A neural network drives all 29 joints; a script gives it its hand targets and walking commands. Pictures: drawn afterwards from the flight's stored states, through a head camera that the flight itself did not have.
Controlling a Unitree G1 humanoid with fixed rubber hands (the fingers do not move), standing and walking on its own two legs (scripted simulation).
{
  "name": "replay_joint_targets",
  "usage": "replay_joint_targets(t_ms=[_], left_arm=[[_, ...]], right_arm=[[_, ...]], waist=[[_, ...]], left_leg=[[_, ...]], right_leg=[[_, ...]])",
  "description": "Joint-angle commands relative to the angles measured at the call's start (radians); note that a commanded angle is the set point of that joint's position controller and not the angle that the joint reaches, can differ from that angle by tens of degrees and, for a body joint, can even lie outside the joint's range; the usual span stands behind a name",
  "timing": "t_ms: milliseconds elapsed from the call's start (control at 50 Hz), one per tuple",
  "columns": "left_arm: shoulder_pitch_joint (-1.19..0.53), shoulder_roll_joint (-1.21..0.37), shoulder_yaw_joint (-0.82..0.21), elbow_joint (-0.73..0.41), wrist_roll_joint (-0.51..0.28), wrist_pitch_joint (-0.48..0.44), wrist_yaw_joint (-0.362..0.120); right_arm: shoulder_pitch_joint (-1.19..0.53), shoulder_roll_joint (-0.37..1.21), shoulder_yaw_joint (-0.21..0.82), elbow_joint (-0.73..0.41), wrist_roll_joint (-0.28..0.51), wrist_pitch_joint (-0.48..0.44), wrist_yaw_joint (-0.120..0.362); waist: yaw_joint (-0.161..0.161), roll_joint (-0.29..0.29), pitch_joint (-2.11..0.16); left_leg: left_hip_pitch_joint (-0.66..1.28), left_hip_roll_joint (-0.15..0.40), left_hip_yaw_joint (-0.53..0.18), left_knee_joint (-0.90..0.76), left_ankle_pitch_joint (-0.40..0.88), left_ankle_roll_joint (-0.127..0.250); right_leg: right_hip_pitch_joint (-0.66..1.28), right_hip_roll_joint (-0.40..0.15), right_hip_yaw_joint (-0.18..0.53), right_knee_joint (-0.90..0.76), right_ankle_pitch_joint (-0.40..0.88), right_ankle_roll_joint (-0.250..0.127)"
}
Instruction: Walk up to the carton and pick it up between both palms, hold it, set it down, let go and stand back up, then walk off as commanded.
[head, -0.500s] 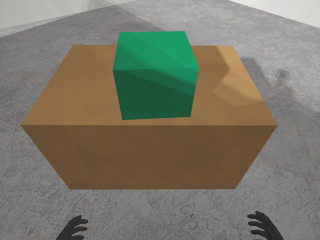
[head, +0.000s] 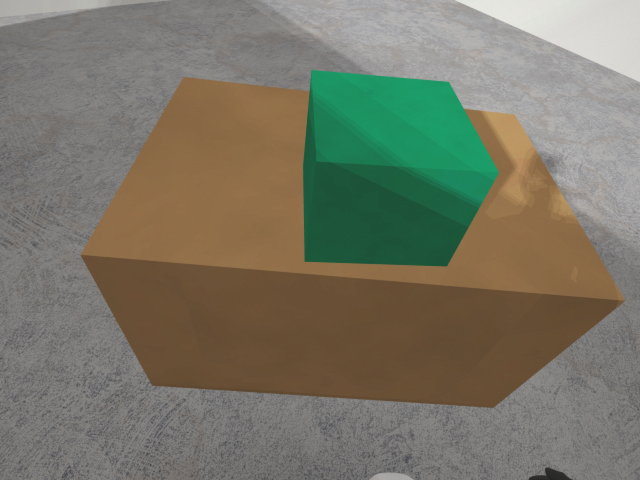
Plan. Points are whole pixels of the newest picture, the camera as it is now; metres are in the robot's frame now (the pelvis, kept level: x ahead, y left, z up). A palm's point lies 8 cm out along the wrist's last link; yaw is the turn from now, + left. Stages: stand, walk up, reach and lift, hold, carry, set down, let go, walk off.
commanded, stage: walk up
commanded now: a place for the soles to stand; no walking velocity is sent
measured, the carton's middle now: (379, 168) +0.69 -0.10 -0.01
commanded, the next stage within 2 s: none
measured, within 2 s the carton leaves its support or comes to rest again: neither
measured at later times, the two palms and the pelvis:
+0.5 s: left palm (133, 466) +0.17 +0.24 -0.10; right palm out of the picture +0.09 -0.35 -0.05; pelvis +0.05 -0.04 +0.01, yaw -1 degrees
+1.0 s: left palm (172, 444) +0.18 +0.18 -0.04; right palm out of the picture +0.11 -0.42 -0.10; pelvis +0.09 -0.12 +0.02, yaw -5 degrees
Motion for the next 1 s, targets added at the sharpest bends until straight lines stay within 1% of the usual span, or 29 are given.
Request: replay_joint_targets(t_ms=[0,40,60,100,160,200,260,300,320,420,480,520,540,560,580,600,620,640,660,680,720,740,800,820,840,860,880,940,980], left_arm=[[0.070,0.226,0.134,-0.002,-0.021,0.007,-0.017],[0.029,0.209,0.129,-0.009,-0.012,0.007,-0.019],[0.018,0.209,0.132,-0.014,-0.012,0.011,-0.021],[-0.009,0.197,0.124,-0.016,-0.013,0.017,-0.022],[-0.016,0.193,0.117,-0.003,-0.015,0.030,-0.021],[-0.049,0.190,0.115,-0.011,-0.016,0.030,-0.018],[-0.089,0.185,0.113,-0.025,-0.015,0.035,-0.019],[-0.098,0.193,0.112,-0.020,-0.016,0.035,-0.022],[-0.102,0.187,0.109,-0.017,-0.014,0.035,-0.020],[-0.190,0.192,0.102,-0.045,-0.009,0.019,-0.023],[-0.207,0.204,0.107,-0.057,-0.009,-0.003,-0.033],[-0.182,0.212,0.115,-0.046,-0.011,-0.019,-0.045],[-0.126,0.223,0.126,-0.024,-0.012,-0.026,-0.046],[-0.036,0.230,0.135,0.015,-0.008,-0.036,-0.039],[0.075,0.256,0.154,0.047,-0.002,-0.049,-0.021],[0.122,0.318,0.170,0.057,0.008,-0.054,-0.006],[0.067,0.351,0.167,0.009,0.010,-0.057,0.004],[0.021,0.385,0.170,-0.002,-0.001,-0.051,0.006],[-0.047,0.365,0.164,-0.008,-0.009,-0.050,0.007],[-0.097,0.332,0.153,-0.016,-0.021,-0.051,0.011],[-0.104,0.290,0.135,-0.008,-0.018,-0.055,0.014],[-0.069,0.290,0.138,0.000,-0.020,-0.059,0.012],[-0.022,0.272,0.137,-0.016,-0.023,-0.061,0.019],[-0.027,0.278,0.141,-0.021,-0.025,-0.062,0.022],[-0.004,0.275,0.142,-0.017,-0.025,-0.062,0.024],[-0.011,0.276,0.141,-0.016,-0.026,-0.061,0.028],[-0.001,0.279,0.140,-0.016,-0.025,-0.060,0.028],[0.007,0.296,0.145,-0.023,-0.027,-0.058,0.031],[-0.003,0.301,0.143,-0.026,-0.019,-0.056,0.032]], right_arm=[[0.082,-0.269,-0.128,-0.008,-0.001,-0.047,-0.048],[0.134,-0.263,-0.131,-0.002,0.001,-0.052,-0.053],[0.142,-0.266,-0.129,-0.002,-0.001,-0.048,-0.054],[0.190,-0.268,-0.127,0.001,0.006,-0.048,-0.063],[0.201,-0.276,-0.129,0.001,0.005,-0.050,-0.073],[0.210,-0.275,-0.126,-0.001,0.000,-0.049,-0.077],[0.225,-0.273,-0.124,-0.006,-0.008,-0.048,-0.081],[0.231,-0.270,-0.125,-0.011,-0.006,-0.048,-0.082],[0.232,-0.269,-0.124,-0.008,-0.011,-0.047,-0.083],[0.201,-0.291,-0.126,-0.012,-0.015,-0.048,-0.076],[0.131,-0.299,-0.125,-0.029,-0.022,-0.044,-0.061],[0.059,-0.320,-0.129,-0.041,-0.030,-0.036,-0.049],[0.030,-0.316,-0.121,-0.059,-0.034,-0.032,-0.047],[0.025,-0.281,-0.111,-0.062,-0.038,-0.026,-0.046],[0.079,-0.209,-0.091,-0.056,-0.041,-0.020,-0.050],[0.136,-0.136,-0.061,-0.048,-0.030,-0.015,-0.046],[0.155,-0.124,-0.050,-0.062,-0.018,-0.008,-0.044],[0.136,-0.220,-0.076,-0.042,-0.025,0.010,-0.042],[0.139,-0.262,-0.090,-0.019,-0.026,0.026,-0.038],[0.167,-0.276,-0.100,0.009,-0.023,0.036,-0.031],[0.208,-0.244,-0.108,0.036,-0.014,0.053,-0.013],[0.235,-0.230,-0.107,0.050,-0.016,0.059,-0.008],[0.214,-0.219,-0.105,0.040,-0.018,0.064,-0.006],[0.209,-0.232,-0.102,0.040,-0.026,0.067,-0.008],[0.200,-0.238,-0.110,0.041,-0.023,0.070,-0.007],[0.195,-0.231,-0.104,0.041,-0.024,0.072,-0.008],[0.188,-0.233,-0.103,0.045,-0.021,0.072,-0.007],[0.172,-0.253,-0.113,0.042,-0.023,0.082,-0.001],[0.156,-0.257,-0.111,0.040,-0.027,0.086,-0.003]], waist=[[-0.003,0.169,-0.010],[-0.023,0.158,-0.019],[-0.025,0.170,-0.026],[-0.032,0.175,-0.020],[-0.034,0.177,0.002],[-0.035,0.182,0.019],[-0.051,0.162,0.011],[-0.053,0.157,0.000],[-0.053,0.151,0.000],[-0.064,0.120,0.053],[-0.039,0.154,0.051],[-0.013,0.207,0.048],[0.022,0.174,0.020],[0.061,0.114,-0.025],[0.099,-0.010,-0.113],[0.106,-0.228,-0.138],[0.064,-0.240,-0.085],[0.047,-0.130,-0.025],[0.014,-0.081,0.047],[-0.019,-0.064,0.109],[-0.044,-0.102,0.127],[-0.045,-0.130,0.066],[-0.011,-0.148,0.006],[-0.011,-0.126,0.003],[-0.009,-0.122,-0.012],[-0.008,-0.113,-0.001],[-0.007,-0.137,0.003],[-0.006,-0.097,0.004],[-0.004,-0.117,0.015]], left_leg=[[0.207,0.202,-0.367,-0.459,0.041,-0.027],[0.279,0.216,-0.331,-0.428,0.197,-0.015],[0.308,0.199,-0.324,-0.426,0.189,-0.021],[0.344,0.206,-0.294,-0.408,0.329,-0.064],[0.360,0.204,-0.293,-0.407,0.388,-0.099],[0.356,0.208,-0.269,-0.387,0.476,-0.065],[0.382,0.214,-0.280,-0.396,0.387,-0.024],[0.406,0.229,-0.297,-0.398,0.331,-0.032],[0.430,0.242,-0.283,-0.377,0.393,-0.025],[0.368,0.298,-0.286,-0.397,0.171,0.137],[0.256,0.302,-0.215,-0.370,0.044,0.202],[0.090,0.299,-0.195,-0.362,-0.117,0.197],[-0.007,0.272,-0.168,-0.324,-0.177,0.171],[-0.072,0.233,-0.144,-0.179,-0.150,0.144],[-0.157,0.159,-0.071,0.045,-0.053,0.103],[-0.266,0.033,0.049,0.307,-0.134,0.056],[-0.395,-0.034,0.039,0.415,-0.177,0.014],[-0.416,-0.024,-0.037,0.499,-0.201,0.006],[-0.398,0.017,-0.062,0.519,-0.148,0.008],[-0.320,0.051,-0.077,0.490,-0.060,0.007],[-0.230,0.063,-0.072,0.405,0.025,0.004],[-0.198,0.059,-0.048,0.388,0.056,0.002],[-0.269,0.057,-0.060,0.369,0.107,-0.019],[-0.286,0.055,-0.058,0.356,0.120,-0.026],[-0.274,0.061,-0.070,0.348,0.125,-0.021],[-0.289,0.058,-0.070,0.337,0.127,-0.031],[-0.285,0.060,-0.066,0.341,0.127,-0.028],[-0.278,0.052,-0.071,0.345,0.102,-0.034],[-0.324,0.055,-0.070,0.342,0.079,-0.029]], right_leg=[[-0.162,-0.041,0.108,-0.028,0.131,0.046],[-0.209,-0.027,0.100,-0.056,0.147,0.049],[-0.216,-0.014,0.100,-0.044,0.153,0.056],[-0.226,-0.002,0.106,-0.052,0.157,0.050],[-0.244,0.008,0.105,-0.023,0.167,0.046],[-0.256,0.013,0.103,-0.007,0.166,0.044],[-0.285,0.014,0.109,0.002,0.151,0.042],[-0.289,0.013,0.128,-0.011,0.162,0.038],[-0.314,0.012,0.121,-0.023,0.158,0.036],[-0.338,-0.039,0.082,-0.126,0.084,0.036],[-0.192,-0.086,0.028,-0.310,0.009,0.018],[-0.014,-0.080,0.006,-0.432,-0.098,0.001],[0.131,-0.067,-0.007,-0.506,-0.061,-0.015],[0.294,-0.058,0.025,-0.574,-0.029,-0.024],[0.474,-0.033,0.066,-0.574,-0.032,-0.014],[0.534,-0.129,0.239,-0.657,-0.193,-0.021],[0.456,-0.312,0.637,-0.829,-0.527,-0.096],[0.351,-0.387,0.817,-0.959,-0.712,-0.118],[0.242,-0.375,0.761,-0.984,-0.756,-0.085],[0.122,-0.312,0.653,-0.998,-0.685,-0.025],[0.072,-0.196,0.475,-0.972,-0.517,0.055],[0.119,-0.174,0.421,-0.961,-0.470,0.057],[0.237,-0.171,0.395,-0.915,-0.385,0.015],[0.259,-0.180,0.389,-0.911,-0.358,-0.008],[0.287,-0.181,0.369,-0.899,-0.337,0.012],[0.293,-0.177,0.368,-0.894,-0.301,-0.002],[0.291,-0.177,0.360,-0.888,-0.303,-0.003],[0.269,-0.202,0.399,-0.915,-0.404,-0.013],[0.291,-0.211,0.420,-0.909,-0.431,-0.051]])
